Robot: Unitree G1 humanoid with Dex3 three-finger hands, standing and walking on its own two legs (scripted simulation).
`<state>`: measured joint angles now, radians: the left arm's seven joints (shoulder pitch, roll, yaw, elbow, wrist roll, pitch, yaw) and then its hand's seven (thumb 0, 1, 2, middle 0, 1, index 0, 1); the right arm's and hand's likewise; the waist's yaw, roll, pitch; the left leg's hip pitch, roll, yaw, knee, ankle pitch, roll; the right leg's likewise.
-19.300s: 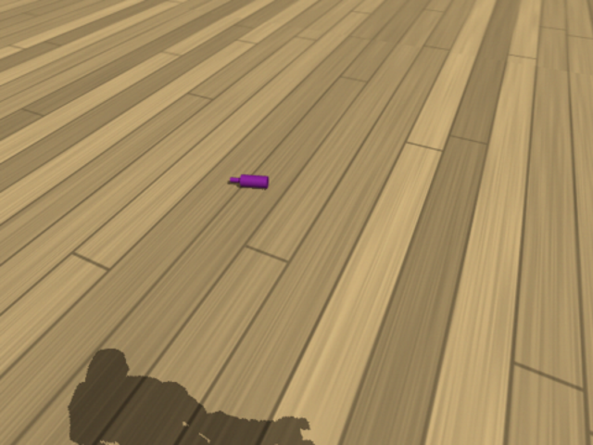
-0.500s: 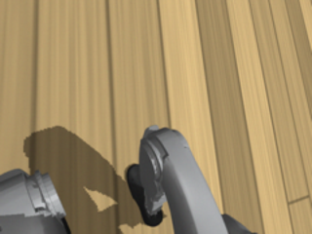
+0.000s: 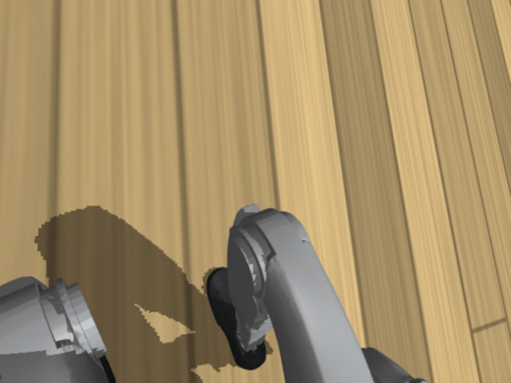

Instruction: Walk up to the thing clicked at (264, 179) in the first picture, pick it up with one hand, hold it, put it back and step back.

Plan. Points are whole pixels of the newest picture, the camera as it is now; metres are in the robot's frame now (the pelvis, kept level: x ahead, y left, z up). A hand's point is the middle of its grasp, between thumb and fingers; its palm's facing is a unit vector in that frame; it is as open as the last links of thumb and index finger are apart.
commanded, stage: close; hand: left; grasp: from above
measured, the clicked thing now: out of the picture +0.44 +0.36 -0.27
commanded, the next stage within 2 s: settle in 0.44 s
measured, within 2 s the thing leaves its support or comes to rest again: leaves its support in 0.84 s
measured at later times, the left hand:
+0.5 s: hand out of the picture +0.43 +0.32 -0.24, palm faces -0.43 -0.16 -0.89, open 9.0 cm
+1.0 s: hand out of the picture +0.43 +0.33 -0.21, palm faces -0.39 -0.14 -0.91, open 8.9 cm
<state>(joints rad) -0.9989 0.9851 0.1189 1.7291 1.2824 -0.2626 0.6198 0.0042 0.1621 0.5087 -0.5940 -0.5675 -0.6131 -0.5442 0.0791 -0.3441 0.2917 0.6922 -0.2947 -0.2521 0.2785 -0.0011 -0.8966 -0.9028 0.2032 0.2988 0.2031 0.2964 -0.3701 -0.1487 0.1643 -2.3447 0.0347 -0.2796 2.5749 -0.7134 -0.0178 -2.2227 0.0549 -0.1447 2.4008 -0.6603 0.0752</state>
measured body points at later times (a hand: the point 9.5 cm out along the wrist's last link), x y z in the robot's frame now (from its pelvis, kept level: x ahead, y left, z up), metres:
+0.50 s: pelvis +0.00 +0.00 +0.00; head +0.26 +0.13 +0.34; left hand +0.45 +0.33 -0.19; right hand +0.07 -0.25 -0.06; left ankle +0.06 +0.13 -0.26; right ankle +0.12 -0.13 -0.26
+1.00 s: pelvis +0.00 +0.00 +0.01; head +0.25 +0.13 +0.36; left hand +0.45 +0.34 -0.16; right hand +0.08 -0.25 -0.06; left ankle +0.06 +0.13 -0.26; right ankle +0.12 -0.13 -0.26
